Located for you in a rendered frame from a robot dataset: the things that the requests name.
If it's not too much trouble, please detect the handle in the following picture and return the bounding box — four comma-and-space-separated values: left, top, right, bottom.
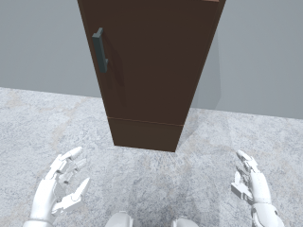
92, 27, 109, 73

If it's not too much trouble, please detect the left robot thigh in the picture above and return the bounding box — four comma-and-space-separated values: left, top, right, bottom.
104, 213, 134, 227

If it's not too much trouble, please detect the robot right forearm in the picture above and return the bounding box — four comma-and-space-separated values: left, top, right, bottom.
251, 202, 285, 227

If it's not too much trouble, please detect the cupboard door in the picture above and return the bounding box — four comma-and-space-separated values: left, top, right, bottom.
81, 0, 219, 126

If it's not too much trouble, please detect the robot left hand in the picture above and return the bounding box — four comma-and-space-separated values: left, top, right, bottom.
29, 147, 91, 223

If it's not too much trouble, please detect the robot right hand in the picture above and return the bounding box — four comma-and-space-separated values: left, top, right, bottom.
231, 149, 272, 206

